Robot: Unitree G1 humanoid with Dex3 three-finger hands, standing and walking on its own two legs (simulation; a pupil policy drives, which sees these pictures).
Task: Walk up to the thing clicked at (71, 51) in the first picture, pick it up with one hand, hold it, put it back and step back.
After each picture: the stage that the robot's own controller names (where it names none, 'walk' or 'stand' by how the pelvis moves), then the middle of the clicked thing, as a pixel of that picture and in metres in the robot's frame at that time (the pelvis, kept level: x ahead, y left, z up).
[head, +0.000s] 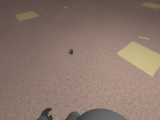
stand; (71, 51) +1.30 +0.40 -0.72
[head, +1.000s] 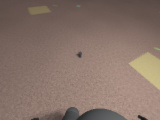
walk; (80, 54) +1.19 +0.18 -0.70
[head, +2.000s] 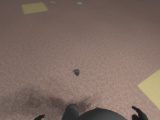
walk; (77, 72) +0.69 +0.16 -0.71
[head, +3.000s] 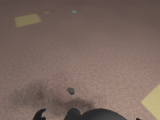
walk; (71, 91) +0.44 +0.20 -0.71
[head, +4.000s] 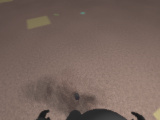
stand; (77, 96) +0.37 +0.18 -0.72
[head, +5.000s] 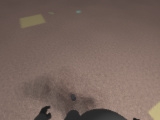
stand; (73, 97) +0.34 +0.20 -0.71
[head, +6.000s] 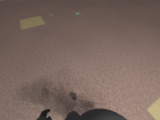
stand; (74, 96) +0.38 +0.19 -0.72
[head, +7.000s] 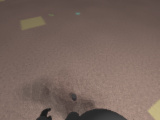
stand; (74, 97) +0.37 +0.20 -0.72
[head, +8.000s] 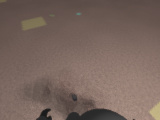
stand; (74, 97) +0.36 +0.20 -0.72
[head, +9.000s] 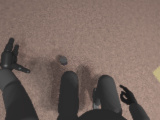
go down; (63, 61) +0.42 +0.23 -0.37
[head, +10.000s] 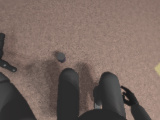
go down; (61, 57) +0.42 +0.25 -0.30
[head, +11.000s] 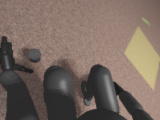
close in; (34, 56) +0.40 +0.28 -0.22
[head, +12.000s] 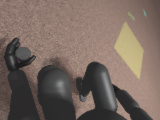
close; (23, 55) +0.40 +0.29 -0.22
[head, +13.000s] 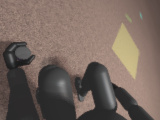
close; (23, 55) +0.39 +0.29 -0.22
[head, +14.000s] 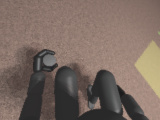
lift; (48, 61) +0.34 +0.28 -0.12
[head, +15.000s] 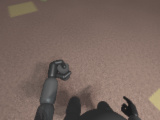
lift; (64, 72) +0.32 +0.18 +0.03
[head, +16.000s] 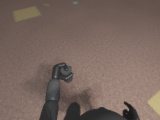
hold; (67, 74) +0.32 +0.17 +0.00
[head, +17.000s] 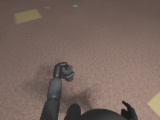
hold; (68, 73) +0.33 +0.17 +0.00
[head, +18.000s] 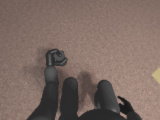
crouch; (60, 59) +0.41 +0.21 -0.09
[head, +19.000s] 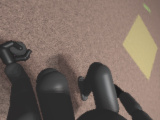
lower; (21, 52) +0.41 +0.30 -0.22
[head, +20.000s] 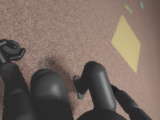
lower; (14, 51) +0.42 +0.30 -0.22
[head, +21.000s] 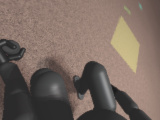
lower; (14, 51) +0.42 +0.31 -0.22
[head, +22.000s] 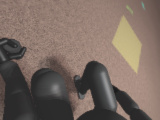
lower; (15, 50) +0.42 +0.31 -0.22
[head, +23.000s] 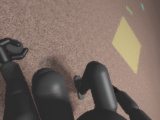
loosen; (16, 50) +0.42 +0.30 -0.22
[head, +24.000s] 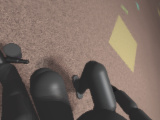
withdraw; (14, 53) +0.41 +0.30 -0.23
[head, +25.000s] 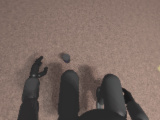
walk; (66, 58) +0.45 +0.23 -0.34
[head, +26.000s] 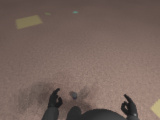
stand; (74, 95) +0.38 +0.17 -0.66
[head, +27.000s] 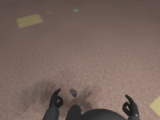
stand; (74, 93) +0.40 +0.20 -0.67
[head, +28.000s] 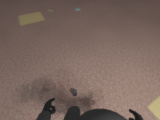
stand; (74, 92) +0.40 +0.18 -0.69
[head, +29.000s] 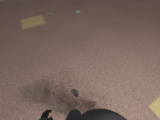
walk; (76, 93) +0.41 +0.18 -0.72
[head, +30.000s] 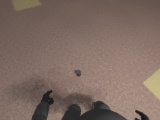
walk; (78, 73) +0.59 +0.14 -0.70
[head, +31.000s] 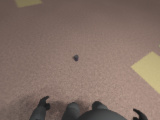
walk; (76, 58) +0.92 +0.20 -0.71
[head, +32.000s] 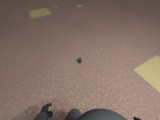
stand; (79, 60) +1.01 +0.21 -0.71
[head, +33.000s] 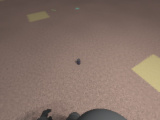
stand; (78, 61) +1.02 +0.22 -0.73
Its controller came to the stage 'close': yes
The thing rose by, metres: 0.70
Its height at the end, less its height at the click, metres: +0.00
